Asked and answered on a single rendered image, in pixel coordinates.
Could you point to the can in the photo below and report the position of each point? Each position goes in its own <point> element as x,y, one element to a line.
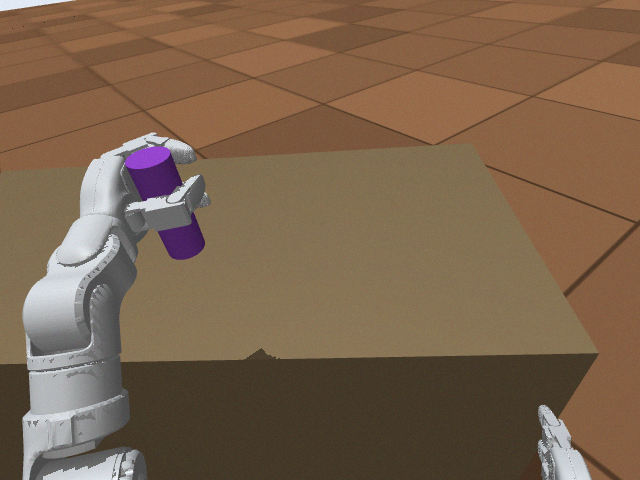
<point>154,174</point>

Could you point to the left robot hand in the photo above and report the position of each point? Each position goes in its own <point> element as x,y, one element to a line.
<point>108,189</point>

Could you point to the right robot hand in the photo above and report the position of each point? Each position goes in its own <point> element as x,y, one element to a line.
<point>559,460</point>

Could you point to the left robot arm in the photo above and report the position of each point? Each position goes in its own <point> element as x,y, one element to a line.
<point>71,319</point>

